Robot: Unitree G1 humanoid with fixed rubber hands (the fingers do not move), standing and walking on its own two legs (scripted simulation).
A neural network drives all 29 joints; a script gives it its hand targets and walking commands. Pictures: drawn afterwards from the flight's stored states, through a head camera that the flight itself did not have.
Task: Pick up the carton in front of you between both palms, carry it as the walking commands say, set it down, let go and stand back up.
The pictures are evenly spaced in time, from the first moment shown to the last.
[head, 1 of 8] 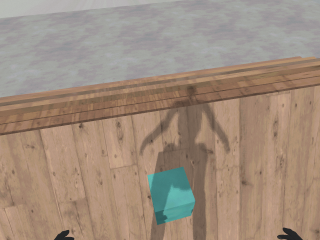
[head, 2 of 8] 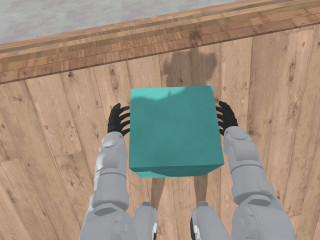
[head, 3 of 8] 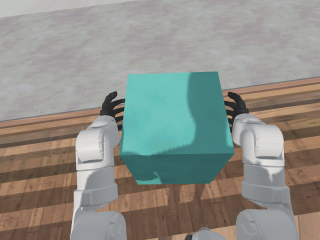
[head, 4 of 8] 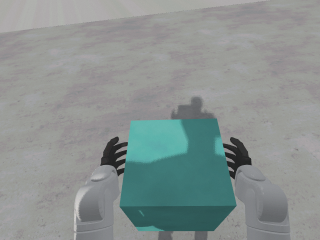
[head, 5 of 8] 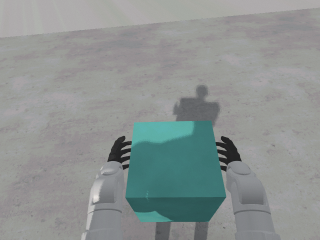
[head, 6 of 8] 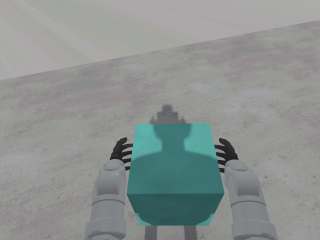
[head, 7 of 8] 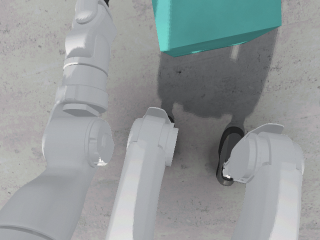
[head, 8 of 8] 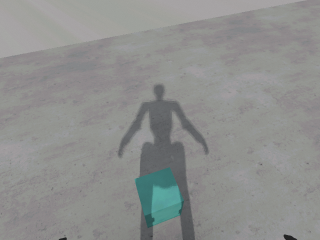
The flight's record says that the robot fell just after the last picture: no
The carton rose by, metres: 0.69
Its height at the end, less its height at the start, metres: -1.41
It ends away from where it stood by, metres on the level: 5.80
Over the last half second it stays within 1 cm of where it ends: yes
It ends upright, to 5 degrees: yes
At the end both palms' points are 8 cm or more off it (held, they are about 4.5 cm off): yes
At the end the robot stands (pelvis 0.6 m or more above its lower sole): yes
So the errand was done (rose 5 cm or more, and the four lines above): yes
